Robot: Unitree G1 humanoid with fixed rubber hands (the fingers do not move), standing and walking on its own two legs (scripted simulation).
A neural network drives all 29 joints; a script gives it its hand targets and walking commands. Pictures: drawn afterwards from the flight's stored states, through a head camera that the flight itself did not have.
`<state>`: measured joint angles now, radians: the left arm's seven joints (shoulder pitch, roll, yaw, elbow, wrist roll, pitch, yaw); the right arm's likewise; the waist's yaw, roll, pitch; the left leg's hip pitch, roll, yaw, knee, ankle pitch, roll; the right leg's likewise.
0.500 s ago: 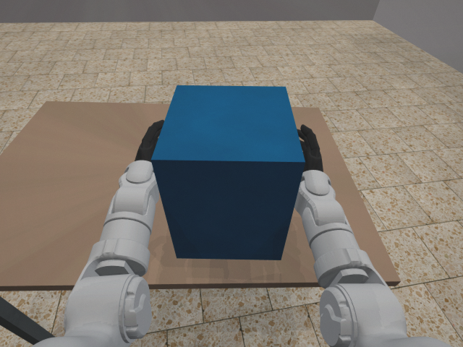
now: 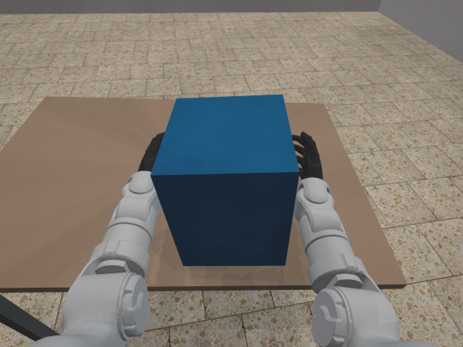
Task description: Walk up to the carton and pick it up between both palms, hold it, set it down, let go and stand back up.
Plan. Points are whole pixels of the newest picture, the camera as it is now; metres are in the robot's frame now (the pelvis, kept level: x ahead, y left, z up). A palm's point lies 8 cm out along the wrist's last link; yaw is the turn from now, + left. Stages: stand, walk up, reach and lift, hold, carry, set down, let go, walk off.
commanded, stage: set down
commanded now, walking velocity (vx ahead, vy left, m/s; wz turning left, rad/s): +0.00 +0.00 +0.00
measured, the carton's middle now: (231, 182) +0.39 -0.03 +0.08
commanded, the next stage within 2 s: none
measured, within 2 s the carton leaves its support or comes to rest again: neither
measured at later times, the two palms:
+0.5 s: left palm (153, 174) +0.42 +0.12 +0.08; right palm (305, 183) +0.37 -0.17 +0.09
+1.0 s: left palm (157, 182) +0.42 +0.11 +0.06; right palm (305, 195) +0.36 -0.17 +0.06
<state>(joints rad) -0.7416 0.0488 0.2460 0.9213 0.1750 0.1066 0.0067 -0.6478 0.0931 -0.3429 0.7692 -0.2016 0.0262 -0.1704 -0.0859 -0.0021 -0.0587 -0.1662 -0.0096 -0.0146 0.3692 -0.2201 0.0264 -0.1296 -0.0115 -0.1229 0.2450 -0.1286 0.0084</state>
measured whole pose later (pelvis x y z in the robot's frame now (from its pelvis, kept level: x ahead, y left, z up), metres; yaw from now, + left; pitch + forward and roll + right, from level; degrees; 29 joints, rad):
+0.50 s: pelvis +0.01 +0.00 +0.00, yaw +0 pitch +2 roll -2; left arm -0.76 0.05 0.25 1.01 0.18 0.03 -0.01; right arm -0.62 0.12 -0.43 0.82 -0.26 -0.08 -0.16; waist -0.09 0.00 -0.06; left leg -0.17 -0.02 -0.01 0.37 -0.24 0.03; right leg -0.13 -0.02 -0.12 0.25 -0.15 0.01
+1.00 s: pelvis +0.01 +0.00 +0.00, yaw +0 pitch +2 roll -2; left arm -0.76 0.05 0.25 1.12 0.18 -0.07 -0.01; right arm -0.59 0.13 -0.49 0.89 -0.33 -0.18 -0.16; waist -0.09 0.00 -0.03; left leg -0.17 -0.02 -0.01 0.37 -0.24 0.03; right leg -0.14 -0.02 -0.12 0.27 -0.16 0.01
